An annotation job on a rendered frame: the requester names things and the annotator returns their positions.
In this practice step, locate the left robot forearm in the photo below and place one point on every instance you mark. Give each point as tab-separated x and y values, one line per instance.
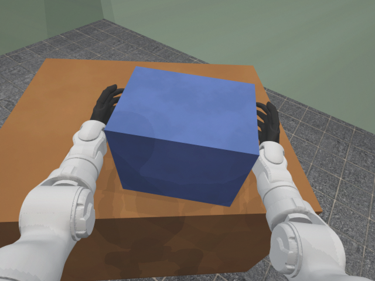
82	165

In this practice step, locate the right robot hand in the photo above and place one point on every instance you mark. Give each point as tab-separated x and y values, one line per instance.
270	127

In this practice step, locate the right robot forearm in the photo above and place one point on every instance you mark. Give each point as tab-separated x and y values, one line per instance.
278	192

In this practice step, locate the left robot upper arm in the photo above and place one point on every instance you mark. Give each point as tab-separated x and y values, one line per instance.
53	219

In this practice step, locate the left robot hand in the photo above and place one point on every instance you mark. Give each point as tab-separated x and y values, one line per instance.
104	106

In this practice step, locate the right robot upper arm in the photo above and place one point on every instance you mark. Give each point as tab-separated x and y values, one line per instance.
308	252

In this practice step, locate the carton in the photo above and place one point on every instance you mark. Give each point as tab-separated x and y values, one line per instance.
184	136

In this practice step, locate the pedestal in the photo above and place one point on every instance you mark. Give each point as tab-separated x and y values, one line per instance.
135	234

